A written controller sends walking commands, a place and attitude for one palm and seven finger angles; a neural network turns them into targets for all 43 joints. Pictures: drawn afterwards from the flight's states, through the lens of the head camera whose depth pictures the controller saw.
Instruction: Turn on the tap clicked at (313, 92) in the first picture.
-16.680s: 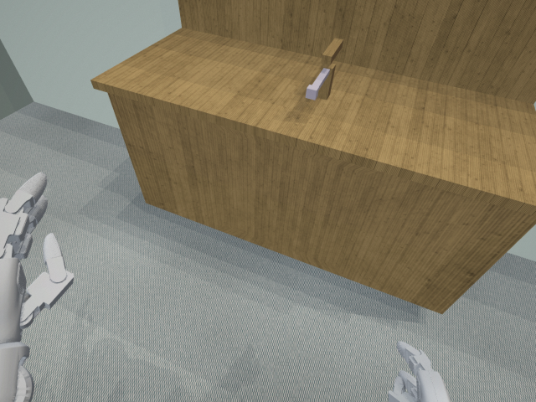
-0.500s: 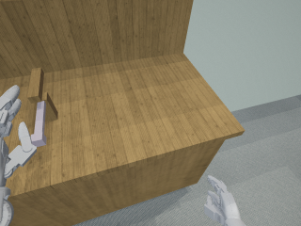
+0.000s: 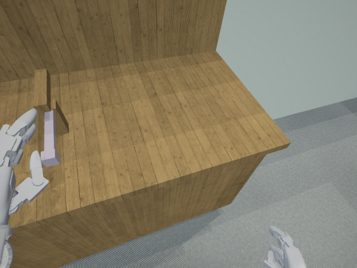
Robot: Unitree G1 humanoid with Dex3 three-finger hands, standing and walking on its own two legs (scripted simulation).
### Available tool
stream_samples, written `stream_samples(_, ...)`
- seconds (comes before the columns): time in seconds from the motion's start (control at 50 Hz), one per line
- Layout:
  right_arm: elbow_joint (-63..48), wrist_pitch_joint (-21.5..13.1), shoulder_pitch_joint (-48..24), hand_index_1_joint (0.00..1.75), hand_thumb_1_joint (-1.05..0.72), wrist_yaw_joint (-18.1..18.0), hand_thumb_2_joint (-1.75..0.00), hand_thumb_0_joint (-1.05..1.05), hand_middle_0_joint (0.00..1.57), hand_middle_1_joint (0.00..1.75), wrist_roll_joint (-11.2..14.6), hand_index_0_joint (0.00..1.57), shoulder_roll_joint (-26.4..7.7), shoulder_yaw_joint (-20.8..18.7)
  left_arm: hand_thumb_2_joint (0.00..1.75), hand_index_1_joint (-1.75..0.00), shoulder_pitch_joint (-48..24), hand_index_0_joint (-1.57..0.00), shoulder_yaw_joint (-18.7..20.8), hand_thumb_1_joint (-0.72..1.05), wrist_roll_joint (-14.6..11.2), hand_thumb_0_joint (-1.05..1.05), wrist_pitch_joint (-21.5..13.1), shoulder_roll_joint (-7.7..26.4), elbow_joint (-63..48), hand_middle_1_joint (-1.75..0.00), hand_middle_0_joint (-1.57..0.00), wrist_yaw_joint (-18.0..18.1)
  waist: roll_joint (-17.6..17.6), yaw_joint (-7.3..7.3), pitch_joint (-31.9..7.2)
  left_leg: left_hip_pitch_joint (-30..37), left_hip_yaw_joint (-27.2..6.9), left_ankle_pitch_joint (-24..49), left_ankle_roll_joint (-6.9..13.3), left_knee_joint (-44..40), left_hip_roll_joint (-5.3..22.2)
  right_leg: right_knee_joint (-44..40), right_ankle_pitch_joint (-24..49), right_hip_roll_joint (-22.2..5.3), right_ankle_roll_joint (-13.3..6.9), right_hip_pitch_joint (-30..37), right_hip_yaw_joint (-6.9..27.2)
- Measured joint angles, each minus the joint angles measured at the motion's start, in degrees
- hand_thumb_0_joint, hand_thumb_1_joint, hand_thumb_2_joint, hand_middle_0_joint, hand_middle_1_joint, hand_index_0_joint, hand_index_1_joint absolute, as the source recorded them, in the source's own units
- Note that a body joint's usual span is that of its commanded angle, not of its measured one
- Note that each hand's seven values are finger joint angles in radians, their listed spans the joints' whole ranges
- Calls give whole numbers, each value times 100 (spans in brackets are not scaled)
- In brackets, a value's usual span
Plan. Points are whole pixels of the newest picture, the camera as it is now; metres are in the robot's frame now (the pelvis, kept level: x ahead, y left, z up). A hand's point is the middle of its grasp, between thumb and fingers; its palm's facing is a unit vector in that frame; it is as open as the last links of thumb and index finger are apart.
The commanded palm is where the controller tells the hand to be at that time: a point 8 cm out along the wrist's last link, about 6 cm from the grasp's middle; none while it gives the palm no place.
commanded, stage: come to a stop and stand still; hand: left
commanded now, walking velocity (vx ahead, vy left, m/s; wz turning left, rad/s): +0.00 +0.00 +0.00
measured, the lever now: (50, 157) +0.32 +0.31 +0.04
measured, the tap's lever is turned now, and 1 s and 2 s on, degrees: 0 0 0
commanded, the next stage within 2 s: look again from close up in 0.54 s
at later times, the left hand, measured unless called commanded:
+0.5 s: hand (23, 161) +0.24 +0.28 +0.16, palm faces +0.40 -0.83 -0.38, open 7.4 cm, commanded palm +0.18 +0.30 +0.18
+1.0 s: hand (29, 169) +0.23 +0.26 +0.16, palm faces +0.40 -0.83 -0.39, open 7.4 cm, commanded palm +0.17 +0.29 +0.18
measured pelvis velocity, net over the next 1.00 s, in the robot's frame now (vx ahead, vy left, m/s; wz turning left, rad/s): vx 0.02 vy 0.01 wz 0.04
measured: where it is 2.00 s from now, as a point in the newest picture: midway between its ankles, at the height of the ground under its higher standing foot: outside the picture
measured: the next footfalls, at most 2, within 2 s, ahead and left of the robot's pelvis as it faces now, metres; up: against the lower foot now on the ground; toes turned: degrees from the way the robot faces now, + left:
none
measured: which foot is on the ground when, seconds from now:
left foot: down 0.00-1.00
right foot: down 0.00-1.00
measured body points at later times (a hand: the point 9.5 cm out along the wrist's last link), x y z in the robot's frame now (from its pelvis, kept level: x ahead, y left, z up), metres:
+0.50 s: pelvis +0.03 +0.02 +0.00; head +0.07 +0.05 +0.45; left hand +0.22 +0.32 +0.18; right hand +0.24 -0.18 -0.06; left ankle +0.05 +0.10 -0.74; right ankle +0.02 -0.14 -0.74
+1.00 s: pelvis +0.02 +0.01 +0.00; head +0.05 +0.03 +0.45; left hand +0.20 +0.30 +0.18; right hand +0.20 -0.22 -0.07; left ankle +0.05 +0.10 -0.74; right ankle +0.02 -0.14 -0.74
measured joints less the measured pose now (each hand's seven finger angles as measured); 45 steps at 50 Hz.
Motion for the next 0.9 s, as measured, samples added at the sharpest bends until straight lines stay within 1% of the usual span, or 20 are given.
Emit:
stream_samples(0.08, 100, -98, 54, 30, -90, 19, -90, 1, 20, 30, -9, 20, 125, 105, 90, -31, -288, -22, 300, 89, 33, 2, -23, 102, 40, -30, -21, 102, -79, 73, 122, -18, -67, -46, 52, 73, -77, 60, -57, -74, 45, 28, -70)
stream_samples(0.14, 188, -175, -1, 30, -90, 98, -90, 1, 20, 30, -27, 20, 207, 176, 90, -31, -426, -22, 417, 89, 32, 2, -60, 4, -64, -30, -21, 190, -68, 123, 117, -29, -112, -118, 66, 144, -78, -32, -51, -73, 101, 108, -114)
stream_samples(0.22, 215, -212, -156, 30, -90, 172, -90, 1, 21, 30, -56, 20, 284, 222, 90, -31, -425, -21, 281, 89, 49, 2, -93, -189, -192, -30, -20, 218, -53, 157, 30, -3, -118, -189, 88, 158, -95, -154, -45, -89, 141, 200, -123)
stream_samples(0.28, 169, -182, -326, 30, -90, 173, -90, 1, 21, 30, -64, 20, 314, 236, 90, -31, -409, -21, 156, 89, 67, 2, -56, -238, -162, -30, -20, 195, -55, 161, -11, 35, -101, -213, 108, 129, -124, -194, -61, -118, 161, 240, -110)
stream_samples(0.32, 101, -152, -429, 30, -90, 165, -90, 1, 21, 30, -67, 20, 319, 235, 90, -31, -407, -21, 110, 89, 59, 2, -19, -232, -122, -30, -20, 173, -51, 158, -22, 52, -96, -224, 119, 115, -138, -217, -69, -132, 172, 263, -108)
stream_samples(0.46, -102, -44, -634, 30, -90, 130, -90, 1, 21, 30, -55, 20, 269, 218, 90, -31, -339, -21, 167, 89, -9, 2, 78, -109, -241, -30, -21, 172, -77, 157, -12, 101, -106, -239, 125, 64, -167, -281, -82, -157, 180, 325, -122)
stream_samples(0.62, -122, 120, -532, 30, -90, 97, -90, 1, 21, 30, -35, 20, 150, 155, 90, -31, -274, -21, 127, 89, -47, 2, 119, -144, -247, -30, -21, 195, -24, 172, -68, 136, -148, -226, 107, 18, -166, -369, -60, -150, 180, 394, -166)
stream_samples(0.9, 18, 231, -247, 30, -90, 36, -90, 1, 21, 30, -7, 20, 101, 121, 90, -31, -136, -21, 65, 89, -71, 2, 138, -153, -100, -30, -21, 215, 102, 55, -144, 158, -204, -138, 56, -61, -129, -412, -10, -106, 128, 414, -218)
